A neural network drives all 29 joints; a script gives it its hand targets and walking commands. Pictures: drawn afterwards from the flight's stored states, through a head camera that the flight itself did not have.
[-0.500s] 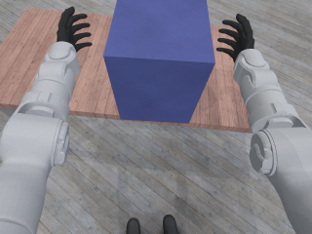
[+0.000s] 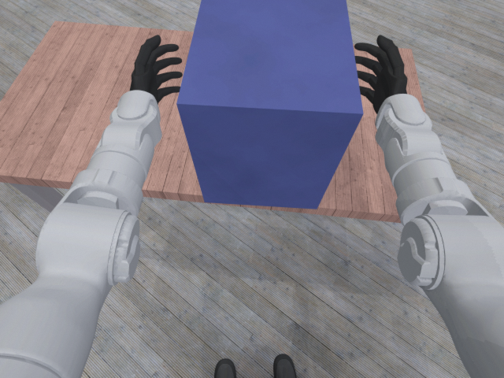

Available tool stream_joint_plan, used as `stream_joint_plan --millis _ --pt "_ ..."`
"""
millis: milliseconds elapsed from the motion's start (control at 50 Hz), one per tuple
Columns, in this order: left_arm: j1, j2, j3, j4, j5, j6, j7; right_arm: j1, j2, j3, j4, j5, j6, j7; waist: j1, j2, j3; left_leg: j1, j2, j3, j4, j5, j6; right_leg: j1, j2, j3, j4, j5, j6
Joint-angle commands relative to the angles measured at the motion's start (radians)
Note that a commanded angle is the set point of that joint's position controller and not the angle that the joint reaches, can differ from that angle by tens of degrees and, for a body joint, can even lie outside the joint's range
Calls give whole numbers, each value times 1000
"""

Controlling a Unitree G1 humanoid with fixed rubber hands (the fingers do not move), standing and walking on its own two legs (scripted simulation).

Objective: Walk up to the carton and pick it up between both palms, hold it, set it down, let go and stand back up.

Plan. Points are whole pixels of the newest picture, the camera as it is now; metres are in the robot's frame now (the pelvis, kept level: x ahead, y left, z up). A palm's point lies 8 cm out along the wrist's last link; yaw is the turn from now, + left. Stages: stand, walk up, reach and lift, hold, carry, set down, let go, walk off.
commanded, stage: reach and lift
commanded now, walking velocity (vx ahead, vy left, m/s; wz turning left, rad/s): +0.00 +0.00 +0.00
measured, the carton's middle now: (266, 108) +0.54 -0.07 +0.04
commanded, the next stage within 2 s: none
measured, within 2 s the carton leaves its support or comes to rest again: leaves its support in 1.54 s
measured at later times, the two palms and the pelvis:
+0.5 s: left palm (164, 95) +0.54 +0.10 +0.10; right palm (369, 97) +0.49 -0.21 +0.11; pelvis +0.03 +0.01 +0.01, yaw -2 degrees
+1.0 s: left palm (166, 97) +0.53 +0.10 +0.10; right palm (368, 99) +0.49 -0.21 +0.11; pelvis +0.04 +0.01 +0.01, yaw -2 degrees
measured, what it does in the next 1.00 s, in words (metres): stands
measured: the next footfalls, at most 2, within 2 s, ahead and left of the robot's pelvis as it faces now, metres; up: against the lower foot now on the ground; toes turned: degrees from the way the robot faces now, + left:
none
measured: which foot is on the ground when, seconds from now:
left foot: down 0.00-1.00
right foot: down 0.00-1.00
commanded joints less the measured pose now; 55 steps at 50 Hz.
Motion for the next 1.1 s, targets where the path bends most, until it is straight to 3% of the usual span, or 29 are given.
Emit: stream_joint_plan --millis 0,20,40,80,120,140,180,200,220,240,260,300,320,340,360,380,440,480,500,520,540,600,780,820,840,920,1020,1060,1080 --pt "-544 93 115 -99 91 -121 -19 -555 -6 -52 -336 -117 -81 29 12 -93 -842 397 38 -23 35 226 -32 487 -57 7 77 445 72" --pt "-661 89 87 -117 94 -111 -25 -589 -22 -112 -277 -162 -51 22 -54 -58 -804 426 45 -18 3 170 -43 436 -55 3 42 369 64" --pt "-543 89 130 -101 132 -114 -12 -476 -22 -116 -243 -178 -59 3 -25 -45 -825 466 44 -9 0 216 -52 444 -56 -7 29 382 58" --pt "-534 105 154 -81 163 -113 7 -434 -29 -115 -131 -174 -70 -28 -37 -44 -785 552 38 -7 4 299 -65 404 -47 -14 -4 409 48" --pt "-511 10 169 -97 211 -123 13 -441 55 -106 -119 -189 -77 -9 -12 -18 -750 580 42 1 -16 304 -61 397 -31 -10 -33 365 34" --pt "-579 -28 177 -204 200 -143 13 -508 72 -161 -264 -206 -100 5 -18 -17 -886 617 46 -3 -14 370 -58 359 -39 -10 -38 380 37" --pt "-595 -77 231 -127 264 -140 -26 -590 170 -150 -286 -270 -107 28 5 -41 -849 556 38 6 -50 353 -31 431 -53 -5 -67 450 49" --pt "-466 -175 232 -106 316 -134 -40 -467 259 -155 -256 -313 -102 53 -2 -41 -791 544 28 23 -88 331 -26 532 -47 -9 -75 470 49" --pt "-471 -208 278 -98 348 -160 -71 -483 385 -136 -320 -334 -119 64 46 -97 -830 445 25 37 -120 316 2 606 -60 1 -83 491 64" --pt "-427 -248 257 -105 375 -173 -88 -409 409 -179 -242 -378 -116 80 14 -54 -779 416 32 45 -173 315 -7 662 -58 -8 -113 491 60" --pt "-521 -238 284 -26 410 -173 -112 -467 443 -220 -137 -431 -105 91 30 -55 -686 358 35 62 -218 233 0 671 -54 -14 -150 396 61" --pt "-507 -311 282 -98 451 -192 -98 -441 549 -242 -195 -469 -126 100 47 -24 -744 410 37 69 -230 301 3 628 -53 -16 -181 397 46" --pt "-402 -426 222 -131 452 -184 -90 -342 581 -214 -165 -471 -132 105 25 -1 -728 561 36 66 -219 407 -9 625 -47 -32 -204 471 21" --pt "-556 -360 325 -33 489 -186 -107 -511 587 -272 -131 -531 -133 111 76 -43 -716 481 44 71 -244 315 19 570 -53 -33 -235 331 37" --pt "-403 -413 309 -15 517 -167 -100 -373 609 -259 -108 -544 -115 120 69 -37 -611 491 44 69 -259 313 17 589 -42 -31 -246 311 27" --pt "-495 -396 336 -16 531 -163 -96 -454 595 -299 -75 -576 -104 134 95 -48 -602 428 50 73 -277 236 24 554 -45 -27 -252 221 33" --pt "-352 -510 312 -43 564 -148 -88 -356 637 -269 -143 -596 -126 140 78 -47 -624 599 52 72 -228 436 -2 515 -23 -57 -284 326 13" --pt "-367 -514 339 -29 594 -151 -96 -324 633 -314 -69 -637 -120 151 70 -48 -566 559 49 76 -254 402 -1 531 -17 -61 -299 304 17" --pt "-336 -538 344 -74 598 -159 -88 -294 670 -294 -76 -611 -137 153 100 -61 -585 555 54 70 -253 485 -4 555 -20 -55 -290 381 15" --pt "-379 -523 336 -62 594 -159 -83 -335 636 -322 -74 -632 -143 154 74 -58 -577 553 51 67 -261 469 0 521 -21 -50 -294 364 18" --pt "-377 -529 350 -41 615 -162 -79 -342 654 -313 -100 -633 -151 160 110 -46 -573 543 37 77 -269 447 10 566 -25 -49 -288 360 17" --pt "-295 -587 335 -64 634 -155 -74 -247 700 -302 -46 -629 -140 146 84 -53 -486 510 43 67 -270 455 6 544 -13 -47 -302 357 17" --pt "-341 -605 369 -22 653 -168 -73 -299 723 -315 -56 -667 -163 137 102 -125 -526 441 38 73 -291 378 31 572 -17 -57 -291 356 31" --pt "-316 -636 335 -59 651 -159 -68 -218 708 -334 -11 -664 -149 137 59 -36 -494 462 38 76 -286 396 13 547 -15 -56 -296 336 10" --pt "-302 -623 355 -45 665 -158 -65 -233 725 -324 -24 -649 -153 142 102 -50 -533 454 39 67 -281 380 19 534 -17 -52 -301 318 19" --pt "-317 -614 359 6 656 -148 -75 -244 732 -318 -13 -655 -132 139 86 -32 -492 357 39 83 -296 284 36 589 -25 -44 -280 290 24" --pt "-369 -656 288 -27 592 -182 -74 -267 761 -254 -40 -612 -154 127 63 -58 -603 400 42 75 -272 362 37 608 -25 -56 -259 403 20" --pt "-382 -616 308 58 583 -185 -83 -300 771 -239 3 -618 -149 124 78 -91 -564 310 32 80 -285 297 58 667 -28 -51 -218 418 30" --pt "-318 -686 249 -16 560 -184 -73 -251 805 -177 -53 -575 -148 121 70 -59 -595 354 30 66 -265 369 51 698 -22 -40 -206 492 22"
